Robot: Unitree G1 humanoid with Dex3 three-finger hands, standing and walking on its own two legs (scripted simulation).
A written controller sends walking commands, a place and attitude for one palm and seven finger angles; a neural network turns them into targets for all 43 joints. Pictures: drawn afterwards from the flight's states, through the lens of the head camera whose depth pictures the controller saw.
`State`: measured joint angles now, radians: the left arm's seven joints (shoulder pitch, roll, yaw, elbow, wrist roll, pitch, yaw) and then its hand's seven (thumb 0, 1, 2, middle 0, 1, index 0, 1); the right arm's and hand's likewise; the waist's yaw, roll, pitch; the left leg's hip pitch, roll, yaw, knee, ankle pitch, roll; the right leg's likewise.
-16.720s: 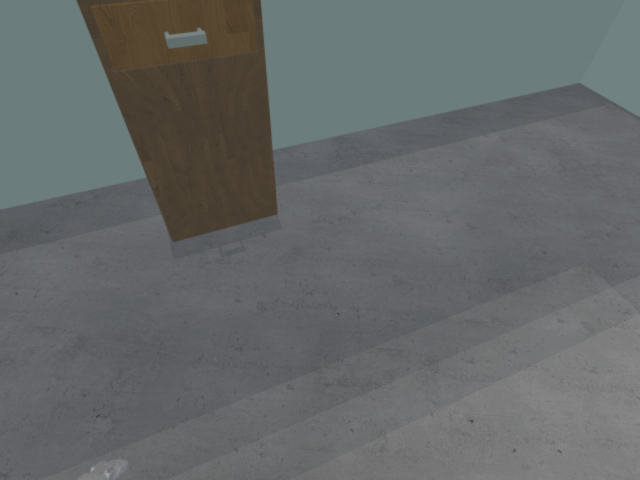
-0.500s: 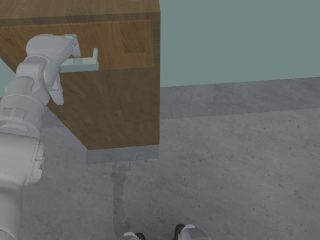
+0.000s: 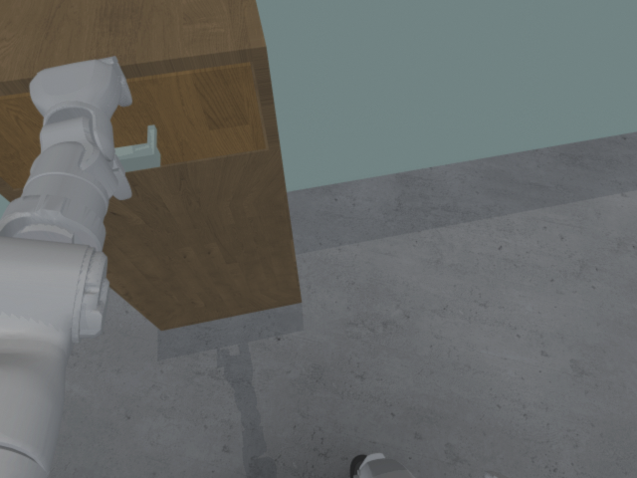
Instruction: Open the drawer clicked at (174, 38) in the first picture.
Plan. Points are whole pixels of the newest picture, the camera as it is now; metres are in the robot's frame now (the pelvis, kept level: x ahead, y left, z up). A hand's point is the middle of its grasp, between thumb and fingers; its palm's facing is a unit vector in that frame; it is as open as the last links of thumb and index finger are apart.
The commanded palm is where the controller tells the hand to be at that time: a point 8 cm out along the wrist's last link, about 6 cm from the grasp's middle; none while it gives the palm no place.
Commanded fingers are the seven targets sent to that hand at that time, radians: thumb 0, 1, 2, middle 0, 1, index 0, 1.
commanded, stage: lower the fingers behind the handle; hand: left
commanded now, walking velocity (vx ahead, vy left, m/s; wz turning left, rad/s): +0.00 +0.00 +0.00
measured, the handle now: (120, 148) +0.59 +0.21 +0.05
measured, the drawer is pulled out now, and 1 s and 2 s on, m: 0.00 0.00 0.00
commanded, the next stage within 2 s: close the thumb around the handle in 1.54 s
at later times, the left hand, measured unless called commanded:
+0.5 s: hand (96, 156) +0.55 +0.23 +0.07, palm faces +0.05 -0.04 -1.00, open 13.3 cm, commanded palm +0.54 +0.22 +0.12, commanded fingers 0.00 -0.50 0.30 -0.30 -1.20 -0.30 -1.20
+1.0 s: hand (95, 172) +0.54 +0.24 +0.06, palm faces -0.04 +0.01 -1.00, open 13.8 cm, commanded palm +0.53 +0.23 +0.09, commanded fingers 0.00 -0.50 0.30 -0.30 -1.20 -0.30 -1.20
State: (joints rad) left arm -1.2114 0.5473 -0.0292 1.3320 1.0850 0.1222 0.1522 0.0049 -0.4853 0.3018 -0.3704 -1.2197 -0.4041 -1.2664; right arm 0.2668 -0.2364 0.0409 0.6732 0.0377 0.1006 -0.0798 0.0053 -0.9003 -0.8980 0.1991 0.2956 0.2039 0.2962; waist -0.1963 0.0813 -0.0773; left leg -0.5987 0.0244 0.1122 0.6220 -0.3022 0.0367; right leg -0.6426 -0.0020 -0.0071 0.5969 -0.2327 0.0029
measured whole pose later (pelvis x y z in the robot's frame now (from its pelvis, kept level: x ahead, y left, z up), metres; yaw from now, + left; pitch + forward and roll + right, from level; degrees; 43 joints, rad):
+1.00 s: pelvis +0.01 +0.00 -0.02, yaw +2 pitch +22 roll -2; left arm -1.10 0.60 -0.05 1.22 1.10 -0.08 0.23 0.00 -0.48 0.30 -0.31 -1.29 -0.32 -1.20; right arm 0.42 -0.28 -0.03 0.72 -0.01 0.07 -0.04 0.01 -0.90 -0.90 0.20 0.30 0.20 0.30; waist -0.16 0.05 -0.11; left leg -0.79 0.03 0.06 0.79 -0.38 0.03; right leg -0.80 0.00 -0.05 0.73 -0.30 0.00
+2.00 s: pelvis +0.03 +0.01 -0.02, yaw +1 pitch +22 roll -2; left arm -0.96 0.53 -0.02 1.15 1.10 -0.05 0.28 0.00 0.06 0.53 -0.35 -1.25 -0.36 -1.25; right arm 0.38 -0.27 -0.05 0.74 -0.03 0.09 -0.02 0.00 -0.90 -0.90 0.20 0.30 0.20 0.30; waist -0.15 0.06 -0.13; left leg -0.75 0.04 0.06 0.78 -0.40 0.04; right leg -0.75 0.01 -0.05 0.70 -0.32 0.00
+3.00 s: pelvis +0.03 +0.01 -0.01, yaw +2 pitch +20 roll -2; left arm -0.91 0.48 -0.06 1.09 1.10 -0.04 0.30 -0.01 0.69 0.84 -0.40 -1.35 -0.37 -1.35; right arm 0.33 -0.25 -0.06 0.73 -0.02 0.08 -0.01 0.01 -0.90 -0.90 0.20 0.30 0.20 0.30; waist -0.11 0.05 -0.13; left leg -0.70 0.02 0.05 0.75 -0.40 0.03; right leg -0.70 0.00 -0.06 0.68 -0.33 0.00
